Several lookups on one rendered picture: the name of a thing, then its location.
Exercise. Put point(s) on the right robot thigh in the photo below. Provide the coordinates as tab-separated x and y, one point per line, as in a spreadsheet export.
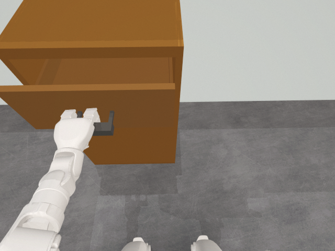
205	245

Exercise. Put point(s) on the cabinet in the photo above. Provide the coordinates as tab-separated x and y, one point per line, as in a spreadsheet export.
87	29

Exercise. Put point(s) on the left robot hand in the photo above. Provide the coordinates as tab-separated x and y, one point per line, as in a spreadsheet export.
75	132

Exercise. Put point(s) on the robot right shin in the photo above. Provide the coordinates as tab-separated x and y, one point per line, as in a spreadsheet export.
202	237

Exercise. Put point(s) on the drawer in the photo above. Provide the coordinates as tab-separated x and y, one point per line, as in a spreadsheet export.
140	91

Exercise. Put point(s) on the handle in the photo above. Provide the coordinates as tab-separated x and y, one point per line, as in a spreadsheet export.
102	128

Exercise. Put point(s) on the robot left forearm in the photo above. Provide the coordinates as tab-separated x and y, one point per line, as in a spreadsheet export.
46	208

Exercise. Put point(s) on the robot left upper arm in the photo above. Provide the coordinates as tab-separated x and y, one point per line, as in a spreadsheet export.
28	239

